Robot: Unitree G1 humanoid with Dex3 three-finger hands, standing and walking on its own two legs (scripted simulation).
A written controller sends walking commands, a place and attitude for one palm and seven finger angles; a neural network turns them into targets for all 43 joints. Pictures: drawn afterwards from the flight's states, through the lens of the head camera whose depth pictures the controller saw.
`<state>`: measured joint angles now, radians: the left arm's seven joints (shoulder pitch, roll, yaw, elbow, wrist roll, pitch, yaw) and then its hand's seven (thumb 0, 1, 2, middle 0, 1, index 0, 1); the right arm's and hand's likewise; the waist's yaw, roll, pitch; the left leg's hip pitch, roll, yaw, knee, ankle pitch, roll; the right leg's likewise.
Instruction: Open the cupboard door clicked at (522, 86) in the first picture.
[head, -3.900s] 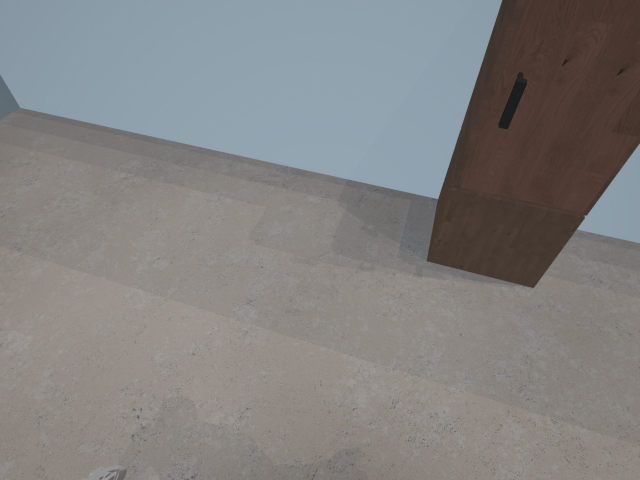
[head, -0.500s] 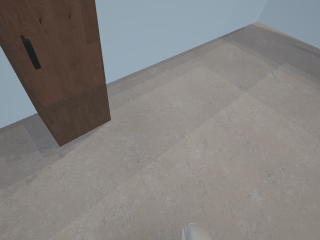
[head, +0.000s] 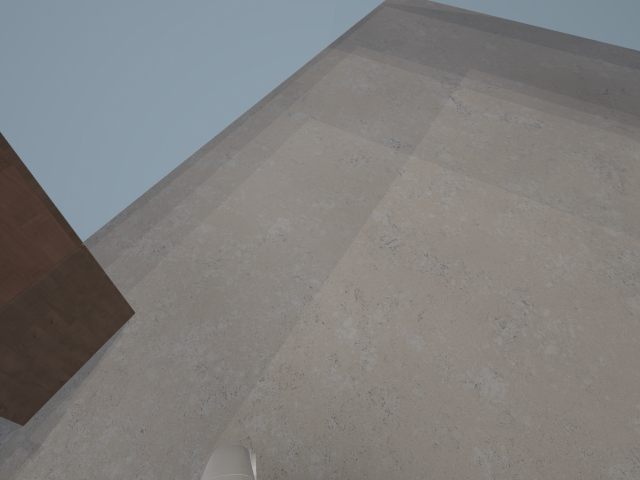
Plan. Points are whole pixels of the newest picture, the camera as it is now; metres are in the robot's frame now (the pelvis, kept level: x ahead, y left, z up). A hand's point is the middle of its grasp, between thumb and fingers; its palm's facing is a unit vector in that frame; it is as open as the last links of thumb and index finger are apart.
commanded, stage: walk to a spot facing it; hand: left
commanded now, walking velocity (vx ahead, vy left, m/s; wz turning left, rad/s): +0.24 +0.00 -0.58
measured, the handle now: out of the picture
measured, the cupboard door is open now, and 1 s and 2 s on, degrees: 0 0 0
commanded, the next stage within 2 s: turn to face it in 0.32 s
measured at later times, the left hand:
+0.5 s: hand (148, 393) +0.26 +0.28 -0.17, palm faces -0.18 -0.96 -0.21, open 7.4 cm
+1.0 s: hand (177, 356) +0.33 +0.26 -0.18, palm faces -0.05 -0.98 -0.18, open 7.3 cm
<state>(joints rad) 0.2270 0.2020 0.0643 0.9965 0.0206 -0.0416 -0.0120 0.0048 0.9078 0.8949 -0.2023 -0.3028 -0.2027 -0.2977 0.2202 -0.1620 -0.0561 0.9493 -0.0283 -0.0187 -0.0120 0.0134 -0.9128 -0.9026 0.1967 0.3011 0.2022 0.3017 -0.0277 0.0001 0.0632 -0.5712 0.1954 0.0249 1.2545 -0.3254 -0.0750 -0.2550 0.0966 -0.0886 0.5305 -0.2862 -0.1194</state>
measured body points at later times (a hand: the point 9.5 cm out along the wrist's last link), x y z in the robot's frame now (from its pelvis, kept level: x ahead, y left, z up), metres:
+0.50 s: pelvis +0.17 +0.08 +0.01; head +0.20 +0.10 +0.45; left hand +0.27 +0.33 -0.15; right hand +0.21 -0.17 -0.12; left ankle +0.24 +0.17 -0.73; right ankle +0.11 -0.05 -0.64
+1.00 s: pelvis +0.20 +0.09 -0.02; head +0.23 +0.10 +0.43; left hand +0.33 +0.31 -0.17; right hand +0.19 -0.16 -0.16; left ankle +0.24 +0.18 -0.73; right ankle +0.15 -0.06 -0.72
